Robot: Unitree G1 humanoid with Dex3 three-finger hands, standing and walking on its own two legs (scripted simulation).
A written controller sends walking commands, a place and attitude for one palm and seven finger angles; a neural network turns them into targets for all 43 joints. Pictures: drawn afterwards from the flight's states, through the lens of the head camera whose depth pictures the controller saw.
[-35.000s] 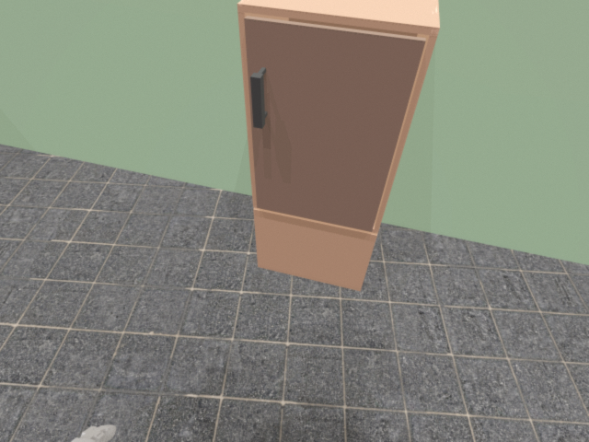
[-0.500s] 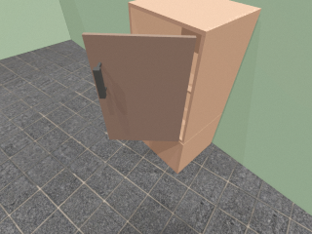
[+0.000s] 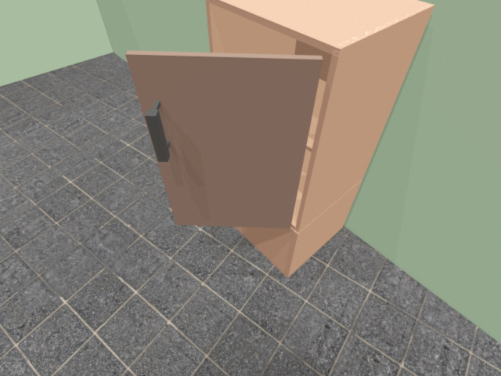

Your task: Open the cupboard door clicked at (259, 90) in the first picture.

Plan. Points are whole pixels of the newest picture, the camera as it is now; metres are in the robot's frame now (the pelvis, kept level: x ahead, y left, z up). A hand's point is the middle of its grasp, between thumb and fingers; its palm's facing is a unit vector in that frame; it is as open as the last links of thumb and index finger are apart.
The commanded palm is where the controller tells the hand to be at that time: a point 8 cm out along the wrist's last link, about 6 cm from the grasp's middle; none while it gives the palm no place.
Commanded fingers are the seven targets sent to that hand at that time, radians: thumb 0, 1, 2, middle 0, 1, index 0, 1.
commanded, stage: shuffle to correct the standing spot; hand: left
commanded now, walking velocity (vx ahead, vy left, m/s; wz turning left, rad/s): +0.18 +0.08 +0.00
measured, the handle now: (160, 131) +0.61 +0.25 +0.03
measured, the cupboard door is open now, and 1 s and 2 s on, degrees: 46 46 46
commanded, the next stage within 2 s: come to a stop and stand still in 0.22 s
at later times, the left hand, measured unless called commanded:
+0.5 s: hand out of the picture +0.08 +0.20 -0.19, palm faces +0.02 -0.98 -0.19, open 7.4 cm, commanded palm none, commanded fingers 0.00 0.90 0.90 -0.20 -0.30 -0.20 -0.30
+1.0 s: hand out of the picture +0.15 +0.18 -0.18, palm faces -0.01 -0.98 -0.20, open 7.4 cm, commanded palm none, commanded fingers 0.00 0.90 0.90 -0.20 -0.30 -0.20 -0.30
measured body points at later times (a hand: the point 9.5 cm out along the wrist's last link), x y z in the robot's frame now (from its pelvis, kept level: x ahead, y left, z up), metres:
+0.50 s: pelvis +0.09 +0.03 -0.01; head +0.11 +0.03 +0.44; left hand +0.08 +0.25 -0.17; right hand +0.05 -0.19 -0.16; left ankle +0.02 +0.10 -0.74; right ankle +0.07 -0.10 -0.73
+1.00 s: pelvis +0.08 +0.01 -0.01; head +0.09 +0.02 +0.44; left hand +0.15 +0.23 -0.17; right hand +0.11 -0.23 -0.16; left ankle +0.02 +0.10 -0.74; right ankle +0.10 -0.09 -0.74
